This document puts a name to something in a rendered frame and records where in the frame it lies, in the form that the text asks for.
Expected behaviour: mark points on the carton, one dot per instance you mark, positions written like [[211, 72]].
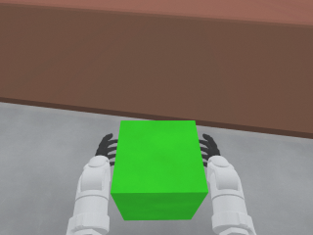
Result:
[[158, 171]]

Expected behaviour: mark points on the robot left forearm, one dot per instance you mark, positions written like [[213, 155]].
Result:
[[90, 214]]

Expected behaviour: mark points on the robot right hand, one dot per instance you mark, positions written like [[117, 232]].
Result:
[[211, 149]]

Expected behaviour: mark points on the robot right forearm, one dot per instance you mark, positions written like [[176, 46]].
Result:
[[228, 200]]

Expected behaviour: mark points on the robot left hand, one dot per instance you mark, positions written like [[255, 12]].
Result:
[[103, 149]]

